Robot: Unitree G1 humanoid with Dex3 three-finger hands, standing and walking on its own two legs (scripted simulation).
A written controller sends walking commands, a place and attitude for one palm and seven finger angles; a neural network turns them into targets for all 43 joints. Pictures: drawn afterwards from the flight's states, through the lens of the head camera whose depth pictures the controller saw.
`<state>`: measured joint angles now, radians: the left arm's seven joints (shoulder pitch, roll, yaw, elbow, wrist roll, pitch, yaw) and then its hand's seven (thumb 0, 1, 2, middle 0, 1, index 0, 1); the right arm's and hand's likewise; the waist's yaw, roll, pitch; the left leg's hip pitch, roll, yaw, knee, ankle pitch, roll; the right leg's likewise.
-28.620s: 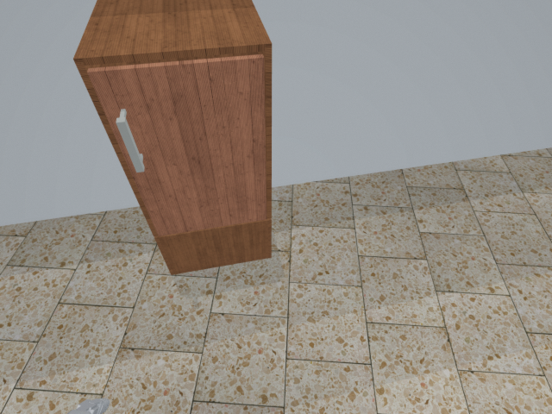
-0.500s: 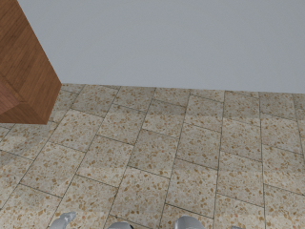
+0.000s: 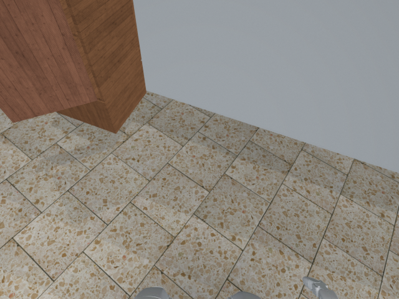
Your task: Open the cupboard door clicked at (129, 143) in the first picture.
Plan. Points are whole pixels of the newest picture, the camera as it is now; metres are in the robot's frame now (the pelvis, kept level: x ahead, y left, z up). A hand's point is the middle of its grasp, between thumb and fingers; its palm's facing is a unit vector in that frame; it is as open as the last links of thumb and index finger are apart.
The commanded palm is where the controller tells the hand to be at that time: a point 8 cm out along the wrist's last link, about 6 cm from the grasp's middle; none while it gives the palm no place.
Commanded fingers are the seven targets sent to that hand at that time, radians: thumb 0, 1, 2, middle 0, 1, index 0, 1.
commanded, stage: turn to face it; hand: left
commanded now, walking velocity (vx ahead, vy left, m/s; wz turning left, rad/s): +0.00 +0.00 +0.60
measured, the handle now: out of the picture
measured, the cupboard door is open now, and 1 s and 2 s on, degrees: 47 47 47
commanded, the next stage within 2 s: take the last steps up to it in 0.74 s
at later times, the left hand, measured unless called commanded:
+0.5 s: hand out of the picture +0.05 +0.18 -0.14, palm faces +0.27 -0.93 -0.25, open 7.4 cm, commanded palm none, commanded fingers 0.00 0.90 0.90 -0.20 -0.30 -0.20 -0.30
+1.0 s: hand out of the picture +0.01 +0.18 -0.14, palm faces +0.48 -0.84 -0.25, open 7.4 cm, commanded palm none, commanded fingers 0.00 0.90 0.90 -0.20 -0.30 -0.20 -0.30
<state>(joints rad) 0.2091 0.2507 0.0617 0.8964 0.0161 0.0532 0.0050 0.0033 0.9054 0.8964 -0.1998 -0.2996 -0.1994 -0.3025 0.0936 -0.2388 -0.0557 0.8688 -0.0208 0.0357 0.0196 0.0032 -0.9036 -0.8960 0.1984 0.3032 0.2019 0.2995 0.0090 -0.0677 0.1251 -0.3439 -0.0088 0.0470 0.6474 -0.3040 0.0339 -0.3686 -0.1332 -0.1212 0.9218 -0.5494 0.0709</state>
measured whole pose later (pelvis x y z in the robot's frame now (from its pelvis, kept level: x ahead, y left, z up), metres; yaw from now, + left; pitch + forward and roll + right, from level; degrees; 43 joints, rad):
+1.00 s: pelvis +0.04 -0.04 +0.01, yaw +27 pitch +0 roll +0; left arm 0.21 0.21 0.05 0.94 0.02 0.00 0.00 0.00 0.91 0.90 -0.20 -0.30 -0.20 -0.30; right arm 0.18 -0.22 -0.05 0.98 -0.02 0.07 0.01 0.00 -0.90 -0.90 0.20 0.30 0.21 0.30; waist 0.02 0.02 0.06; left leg -0.41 -0.02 -0.03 0.93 -0.44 -0.01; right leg -0.23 -0.06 -0.08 0.55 -0.31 0.01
